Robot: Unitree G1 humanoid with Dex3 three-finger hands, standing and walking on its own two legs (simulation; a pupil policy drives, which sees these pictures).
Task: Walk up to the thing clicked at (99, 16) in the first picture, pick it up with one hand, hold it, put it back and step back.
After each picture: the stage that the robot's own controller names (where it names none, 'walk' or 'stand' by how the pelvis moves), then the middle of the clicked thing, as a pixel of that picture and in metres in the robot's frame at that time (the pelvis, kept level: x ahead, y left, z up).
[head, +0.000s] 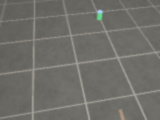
stand; (99, 15) +1.87 -0.25 -0.72
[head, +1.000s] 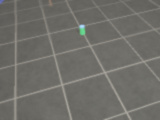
walk; (82, 29) +1.72 +0.11 -0.70
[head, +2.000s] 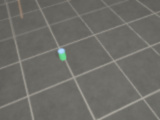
walk; (62, 54) +1.10 +0.32 -0.71
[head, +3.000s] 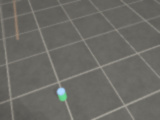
walk; (61, 94) +0.67 +0.24 -0.72
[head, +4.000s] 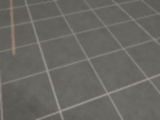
walk; out of the picture +0.38 +0.15 -0.71
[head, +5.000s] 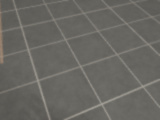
stand; out of the picture +0.28 +0.17 -0.72
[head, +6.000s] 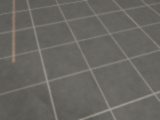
stand; out of the picture +0.26 +0.14 -0.72
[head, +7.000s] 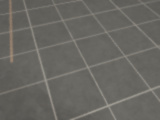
stand; out of the picture +0.28 +0.15 -0.73
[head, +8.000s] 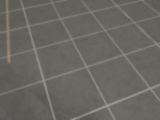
stand; out of the picture +0.26 +0.16 -0.73
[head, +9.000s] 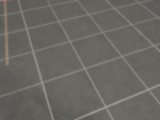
stand; out of the picture +0.26 +0.17 -0.73
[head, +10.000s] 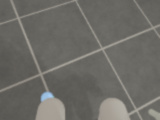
go down; (48, 99) +0.31 +0.17 -0.48
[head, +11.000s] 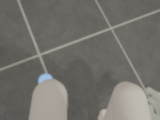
go down; (47, 82) +0.35 +0.18 -0.33
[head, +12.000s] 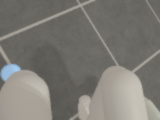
close in; (12, 75) +0.34 +0.20 -0.25
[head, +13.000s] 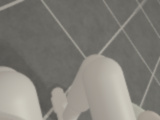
close; out of the picture +0.35 +0.22 -0.22
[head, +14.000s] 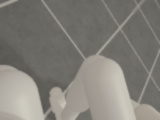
close; out of the picture +0.35 +0.22 -0.22
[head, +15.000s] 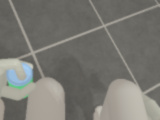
lift; (20, 81) +0.30 +0.22 -0.07
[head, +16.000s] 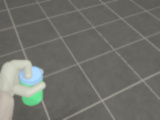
hold; (31, 86) +0.32 +0.17 +0.05
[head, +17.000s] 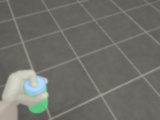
hold; (36, 95) +0.30 +0.17 +0.00
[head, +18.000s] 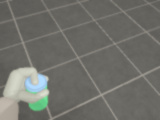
crouch; (37, 92) +0.31 +0.17 +0.00
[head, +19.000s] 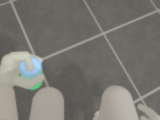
crouch; (31, 74) +0.35 +0.18 -0.10
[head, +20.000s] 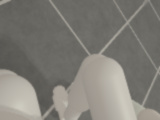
lower; out of the picture +0.39 +0.25 -0.22
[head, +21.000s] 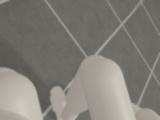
lower; out of the picture +0.38 +0.25 -0.22
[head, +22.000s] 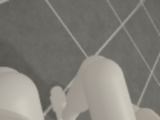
lower; out of the picture +0.38 +0.25 -0.23
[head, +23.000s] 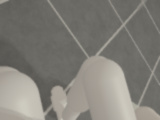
lower; out of the picture +0.37 +0.25 -0.23
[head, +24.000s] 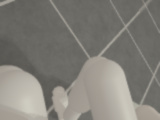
loosen; out of the picture +0.35 +0.23 -0.23
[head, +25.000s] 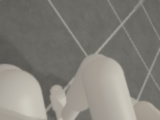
withdraw; out of the picture +0.35 +0.23 -0.23
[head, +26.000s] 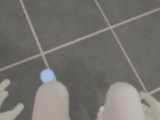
walk; (48, 77) +0.37 +0.18 -0.37
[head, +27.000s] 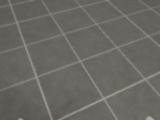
stand; out of the picture +0.29 +0.15 -0.66
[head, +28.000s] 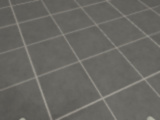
stand; out of the picture +0.30 +0.17 -0.67
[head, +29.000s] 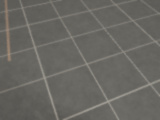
stand; out of the picture +0.30 +0.15 -0.71
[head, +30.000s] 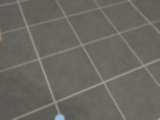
walk; out of the picture +0.34 +0.12 -0.71
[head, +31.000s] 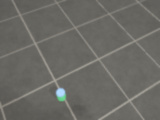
walk; (61, 94) +0.50 +0.16 -0.69
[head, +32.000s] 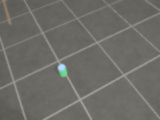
walk; (62, 70) +0.78 +0.26 -0.70
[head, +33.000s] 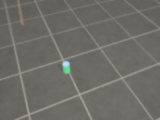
stand; (66, 67) +0.97 +0.19 -0.71
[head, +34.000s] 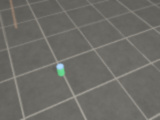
stand; (60, 69) +0.96 +0.22 -0.73
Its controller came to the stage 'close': yes
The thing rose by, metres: 0.72
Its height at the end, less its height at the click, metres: +0.00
